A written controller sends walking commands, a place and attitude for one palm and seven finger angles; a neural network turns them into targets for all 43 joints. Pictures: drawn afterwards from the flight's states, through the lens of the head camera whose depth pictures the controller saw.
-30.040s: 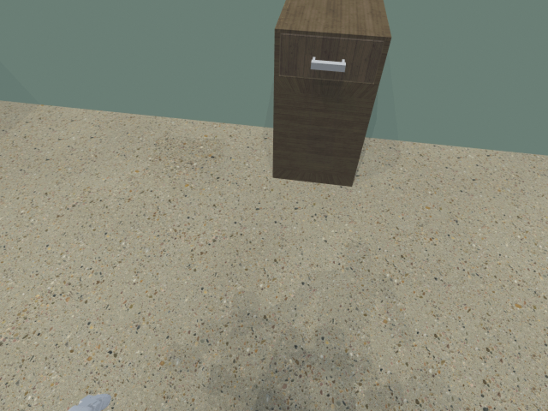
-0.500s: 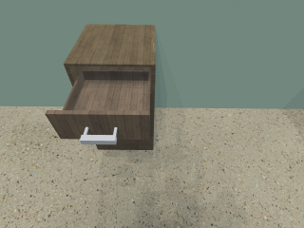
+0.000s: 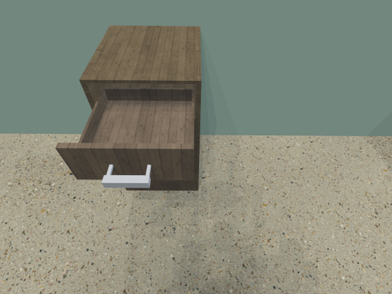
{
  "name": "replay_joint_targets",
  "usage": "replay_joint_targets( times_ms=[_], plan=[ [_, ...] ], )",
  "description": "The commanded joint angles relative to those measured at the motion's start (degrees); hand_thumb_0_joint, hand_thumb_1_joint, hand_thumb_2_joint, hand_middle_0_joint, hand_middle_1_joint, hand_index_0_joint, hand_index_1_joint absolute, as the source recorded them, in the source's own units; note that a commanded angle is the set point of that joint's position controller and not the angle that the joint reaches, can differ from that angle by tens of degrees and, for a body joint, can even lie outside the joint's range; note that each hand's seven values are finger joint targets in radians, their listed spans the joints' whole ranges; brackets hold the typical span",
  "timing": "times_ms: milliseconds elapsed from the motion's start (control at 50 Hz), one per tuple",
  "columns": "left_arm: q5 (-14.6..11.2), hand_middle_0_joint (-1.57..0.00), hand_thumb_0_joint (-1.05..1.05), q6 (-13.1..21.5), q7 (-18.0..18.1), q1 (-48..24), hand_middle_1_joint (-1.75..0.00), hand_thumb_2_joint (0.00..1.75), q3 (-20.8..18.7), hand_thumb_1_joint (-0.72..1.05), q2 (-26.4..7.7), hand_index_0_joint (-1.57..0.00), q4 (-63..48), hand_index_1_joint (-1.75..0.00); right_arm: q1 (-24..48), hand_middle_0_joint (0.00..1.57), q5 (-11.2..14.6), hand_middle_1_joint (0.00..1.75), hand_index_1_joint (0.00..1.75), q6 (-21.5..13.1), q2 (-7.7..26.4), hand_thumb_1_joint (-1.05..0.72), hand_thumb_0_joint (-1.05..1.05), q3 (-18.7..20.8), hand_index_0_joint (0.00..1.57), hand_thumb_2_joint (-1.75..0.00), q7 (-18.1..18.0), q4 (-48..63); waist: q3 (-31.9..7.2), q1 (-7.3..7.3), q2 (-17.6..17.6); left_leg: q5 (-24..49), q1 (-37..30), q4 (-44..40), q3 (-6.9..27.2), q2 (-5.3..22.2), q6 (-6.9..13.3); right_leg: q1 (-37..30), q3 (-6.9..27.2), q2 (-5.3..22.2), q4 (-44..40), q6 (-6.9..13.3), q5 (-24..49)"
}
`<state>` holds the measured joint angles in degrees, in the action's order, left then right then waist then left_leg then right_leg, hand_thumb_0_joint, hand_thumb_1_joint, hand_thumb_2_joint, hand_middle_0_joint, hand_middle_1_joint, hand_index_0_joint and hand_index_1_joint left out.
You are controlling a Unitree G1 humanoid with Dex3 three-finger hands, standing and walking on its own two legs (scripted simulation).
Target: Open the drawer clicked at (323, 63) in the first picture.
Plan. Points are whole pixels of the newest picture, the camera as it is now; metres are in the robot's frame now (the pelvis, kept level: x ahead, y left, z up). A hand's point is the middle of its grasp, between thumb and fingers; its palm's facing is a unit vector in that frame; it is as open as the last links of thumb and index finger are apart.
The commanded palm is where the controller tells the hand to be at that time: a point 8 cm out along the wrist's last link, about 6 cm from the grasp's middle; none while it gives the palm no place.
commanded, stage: look to check the result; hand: left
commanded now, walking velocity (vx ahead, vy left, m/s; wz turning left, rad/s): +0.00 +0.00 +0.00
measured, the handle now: (128, 174) +0.44 +0.23 -0.11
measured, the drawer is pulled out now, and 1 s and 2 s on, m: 0.30 0.30 0.30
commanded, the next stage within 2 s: stand and wait in 0.28 s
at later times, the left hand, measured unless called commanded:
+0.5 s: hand out of the picture -0.01 +0.15 -0.18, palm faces +0.06 -0.99 -0.16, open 7.4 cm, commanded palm none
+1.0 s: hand out of the picture -0.01 +0.14 -0.18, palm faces +0.06 -0.98 -0.16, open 7.4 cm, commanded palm none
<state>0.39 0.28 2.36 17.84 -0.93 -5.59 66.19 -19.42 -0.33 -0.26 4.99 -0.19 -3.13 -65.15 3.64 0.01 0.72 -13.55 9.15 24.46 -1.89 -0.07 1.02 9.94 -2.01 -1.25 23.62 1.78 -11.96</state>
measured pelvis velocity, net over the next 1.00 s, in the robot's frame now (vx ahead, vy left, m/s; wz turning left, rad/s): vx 0.01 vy -0.01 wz -0.01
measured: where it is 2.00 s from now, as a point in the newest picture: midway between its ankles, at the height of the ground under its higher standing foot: outside the picture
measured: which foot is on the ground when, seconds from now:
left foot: down 0.00-1.00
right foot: down 0.00-1.00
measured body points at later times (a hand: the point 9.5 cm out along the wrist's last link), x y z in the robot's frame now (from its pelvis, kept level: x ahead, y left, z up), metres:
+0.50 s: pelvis +0.01 +0.00 +0.00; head +0.02 -0.01 +0.45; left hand -0.01 +0.20 -0.16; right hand -0.02 -0.19 -0.17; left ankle +0.00 +0.11 -0.74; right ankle +0.01 -0.10 -0.74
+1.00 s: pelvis +0.01 -0.01 +0.00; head +0.03 -0.01 +0.45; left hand -0.01 +0.19 -0.16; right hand -0.03 -0.20 -0.17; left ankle +0.00 +0.11 -0.74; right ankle +0.01 -0.10 -0.74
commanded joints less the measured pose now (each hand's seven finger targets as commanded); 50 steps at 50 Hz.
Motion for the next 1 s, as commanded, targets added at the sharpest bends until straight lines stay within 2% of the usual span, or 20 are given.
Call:
replay_joint_targets(
  times_ms=[0, 100, 220, 340, 400, 540, 580, 680, 800, 860, 900, 940, 980],
  plan=[
    [0.2, -0.20, 0.00, 0.1, 0.1, 5.3, -0.30, 0.90, -0.8, 0.90, -4.8, -0.20, -0.7, -0.30, -6.0, 0.20, -0.3, 0.30, 0.30, -0.2, 4.1, -0.90, 0.00, 0.8, 0.20, -0.90, -0.1, 0.4, 3.5, -0.02, 0.3, 3.3, 2.0, -5.3, 5.1, 5.2, 1.6, 2.0, 5.1, 5.6, -5.2, 1.6, 1.5],
    [0.2, -0.20, 0.00, 0.3, 0.1, 5.3, -0.30, 0.90, -0.8, 0.90, -4.6, -0.20, -0.7, -0.30, -6.0, 0.20, -0.2, 0.30, 0.30, -0.3, 4.0, -0.90, 0.00, 0.9, 0.20, -0.90, -0.2, 0.3, 2.5, -0.11, -0.7, 5.3, 1.3, -5.0, 5.0, 5.3, 1.6, 1.0, 5.1, 5.7, -5.0, 1.6, 3.3],
    [0.2, -0.20, 0.00, 0.3, 0.2, 5.3, -0.30, 0.90, -0.8, 0.90, -4.6, -0.20, -0.7, -0.30, -5.8, 0.20, -0.2, 0.30, 0.30, -0.5, 3.9, -0.90, 0.00, 0.9, 0.20, -0.90, -0.2, 0.3, 2.5, -0.08, 0.3, 5.9, 0.7, -5.1, 4.7, 5.4, 1.5, 1.0, 5.1, 5.7, -4.9, 1.6, 4.2],
    [0.3, -0.20, 0.00, 0.4, 0.3, 5.6, -0.30, 0.90, -0.9, 0.90, -4.6, -0.20, -0.6, -0.30, -5.6, 0.20, 0.0, 0.30, 0.30, -0.6, 4.4, -0.90, 0.00, 1.0, 0.20, -0.90, -0.3, 0.3, 2.0, -0.02, -0.5, 8.1, -0.8, -4.9, 4.6, 5.7, 1.5, 1.4, 5.2, 5.6, -4.5, 1.5, 5.7],
    [0.2, -0.20, 0.00, 0.3, 0.3, 5.3, -0.30, 0.90, -0.9, 0.90, -4.5, -0.20, -0.6, -0.30, -6.0, 0.20, -0.1, 0.30, 0.30, -0.6, 3.8, -0.90, 0.00, 0.8, 0.20, -0.90, -0.3, 0.0, 3.0, -0.05, 0.5, 7.4, 0.4, -5.2, 4.5, 5.6, 1.5, 0.8, 5.1, 5.7, -4.7, 1.5, 5.4],
    [0.2, -0.20, 0.00, 0.5, 0.3, 5.7, -0.30, 0.90, -0.8, 0.90, -4.5, -0.20, -0.5, -0.30, -5.7, 0.20, -0.1, 0.30, 0.30, -0.4, 4.3, -0.90, 0.00, 1.0, 0.20, -0.90, -0.2, 0.1, 3.1, -0.02, -1.2, 6.9, -0.7, -4.9, 4.6, 5.6, 1.4, 1.9, 5.4, 5.5, -4.9, 1.6, 4.9],
    [0.2, -0.20, 0.00, 0.4, 0.3, 5.2, -0.30, 0.90, -0.8, 0.90, -4.6, -0.20, -0.7, -0.30, -6.3, 0.20, -0.1, 0.30, 0.30, -0.4, 3.8, -0.90, 0.00, 0.9, 0.20, -0.90, -0.2, -0.2, 2.9, -0.16, 0.5, 7.2, 0.1, -5.0, 4.4, 5.5, 1.4, 0.7, 5.3, 5.6, -4.8, 1.5, 5.4],
    [0.1, -0.20, 0.00, 0.4, 0.3, 5.2, -0.30, 0.90, -0.9, 0.90, -4.6, -0.20, -0.6, -0.30, -6.6, 0.20, -0.1, 0.30, 0.30, -0.5, 3.8, -0.90, 0.00, 0.8, 0.20, -0.90, -0.3, -0.3, 2.4, -0.14, -0.4, 8.2, -0.1, -5.0, 4.5, 5.7, 1.4, 0.0, 5.1, 5.6, -4.6, 1.6, 6.3],
    [0.1, -0.20, 0.00, 0.3, 0.3, 5.3, -0.30, 0.90, -0.8, 0.90, -4.5, -0.20, -0.4, -0.30, -6.4, 0.20, -0.1, 0.30, 0.30, -0.4, 3.8, -0.90, 0.00, 0.8, 0.20, -0.90, -0.3, -0.4, 3.5, -0.07, 0.3, 6.4, 0.3, -5.2, 4.4, 5.4, 1.3, 0.9, 5.3, 5.7, -5.1, 1.6, 4.4],
    [0.1, -0.20, 0.00, 0.4, 0.3, 5.5, -0.30, 0.90, -0.8, 0.90, -4.3, -0.20, -0.3, -0.30, -6.5, 0.20, -0.1, 0.30, 0.30, -0.4, 3.8, -0.90, 0.00, 0.8, 0.20, -0.90, -0.3, -0.4, 2.9, -0.20, -0.8, 6.9, -0.4, -4.9, 4.4, 5.7, 1.4, 0.8, 5.2, 5.7, -5.1, 1.6, 4.8],
    [0.1, -0.20, 0.00, 0.4, 0.3, 5.5, -0.30, 0.90, -0.9, 0.90, -4.4, -0.20, -0.4, -0.30, -6.4, 0.20, -0.1, 0.30, 0.30, -0.4, 3.8, -0.90, 0.00, 0.8, 0.20, -0.90, -0.3, -0.4, 2.8, -0.12, 0.0, 7.1, -0.3, -4.9, 4.3, 5.5, 1.3, 0.5, 5.3, 5.7, -4.9, 1.6, 5.5],
    [0.2, -0.20, 0.00, 0.5, 0.3, 5.7, -0.30, 0.90, -0.8, 0.90, -4.4, -0.20, -0.4, -0.30, -6.1, 0.20, 0.0, 0.30, 0.30, -0.4, 4.1, -0.90, 0.00, 0.9, 0.20, -0.90, -0.3, -0.2, 2.7, -0.09, -0.9, 7.3, -1.1, -4.8, 4.3, 5.6, 1.3, 1.5, 5.5, 5.5, -4.9, 1.7, 5.3],
    [0.1, -0.20, 0.00, 0.4, 0.3, 5.4, -0.30, 0.90, -0.9, 0.90, -4.5, -0.20, -0.4, -0.30, -6.5, 0.20, -0.1, 0.30, 0.30, -0.3, 3.6, -0.90, 0.00, 0.8, 0.20, -0.90, -0.3, -0.5, 3.4, -0.09, 0.3, 6.6, 0.2, -5.0, 4.1, 5.5, 1.2, 0.6, 5.4, 5.7, -5.1, 1.6, 5.2]
  ],
)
